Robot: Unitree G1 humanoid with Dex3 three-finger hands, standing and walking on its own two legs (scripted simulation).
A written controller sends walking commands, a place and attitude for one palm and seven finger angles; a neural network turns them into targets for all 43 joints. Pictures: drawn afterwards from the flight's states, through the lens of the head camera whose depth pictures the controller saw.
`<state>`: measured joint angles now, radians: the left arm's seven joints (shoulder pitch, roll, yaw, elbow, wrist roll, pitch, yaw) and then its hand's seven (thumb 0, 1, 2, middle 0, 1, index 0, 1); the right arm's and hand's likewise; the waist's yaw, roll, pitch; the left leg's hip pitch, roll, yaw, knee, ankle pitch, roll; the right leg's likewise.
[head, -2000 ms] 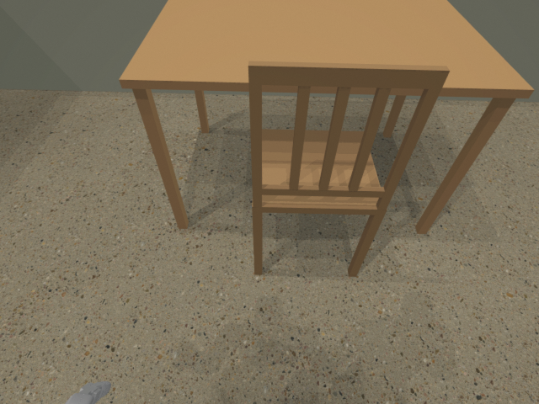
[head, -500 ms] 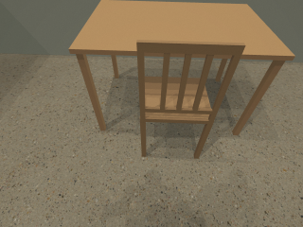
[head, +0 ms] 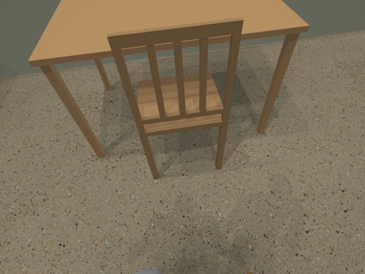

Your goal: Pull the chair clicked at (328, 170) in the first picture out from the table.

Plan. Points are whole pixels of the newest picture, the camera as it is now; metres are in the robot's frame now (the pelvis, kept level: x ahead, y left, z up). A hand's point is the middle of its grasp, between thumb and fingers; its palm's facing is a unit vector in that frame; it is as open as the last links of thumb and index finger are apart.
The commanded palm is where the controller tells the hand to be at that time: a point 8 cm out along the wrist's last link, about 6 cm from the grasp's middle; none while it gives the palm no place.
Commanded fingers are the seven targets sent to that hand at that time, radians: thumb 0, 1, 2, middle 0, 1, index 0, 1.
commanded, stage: walk to a spot facing it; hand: left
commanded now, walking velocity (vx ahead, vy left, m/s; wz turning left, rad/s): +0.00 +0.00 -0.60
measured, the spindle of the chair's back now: (180, 82) +0.76 +0.08 -0.06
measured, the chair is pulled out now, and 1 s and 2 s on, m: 0.00 0.00 0.00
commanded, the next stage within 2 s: none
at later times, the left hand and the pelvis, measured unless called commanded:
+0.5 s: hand out of the picture +0.09 +0.24 -0.15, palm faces -0.18 -0.95 -0.26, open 7.4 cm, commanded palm none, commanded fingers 0.00 0.90 0.90 -0.20 -0.30 -0.20 -0.30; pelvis +0.00 +0.05 +0.02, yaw -17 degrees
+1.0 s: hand (136, 249) +0.20 +0.15 -0.15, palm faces -0.61 -0.76 -0.21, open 7.4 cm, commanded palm none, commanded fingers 0.00 0.90 0.90 -0.20 -0.30 -0.20 -0.30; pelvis -0.01 +0.06 +0.01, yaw -38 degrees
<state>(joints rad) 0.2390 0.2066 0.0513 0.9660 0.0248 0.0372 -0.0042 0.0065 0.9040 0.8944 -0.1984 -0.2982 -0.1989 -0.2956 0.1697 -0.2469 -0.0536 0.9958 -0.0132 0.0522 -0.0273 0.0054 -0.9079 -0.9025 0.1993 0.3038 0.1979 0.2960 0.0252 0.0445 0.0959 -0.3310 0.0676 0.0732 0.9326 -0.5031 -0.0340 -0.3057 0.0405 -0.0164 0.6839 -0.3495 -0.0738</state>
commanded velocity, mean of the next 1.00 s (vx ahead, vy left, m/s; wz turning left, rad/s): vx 0.00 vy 0.00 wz -0.60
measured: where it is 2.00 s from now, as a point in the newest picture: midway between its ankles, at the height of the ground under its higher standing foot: outside the picture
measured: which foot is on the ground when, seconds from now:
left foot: up 0.00-0.50, down 0.52-1.00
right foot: down 0.00-0.52, up 0.54-1.00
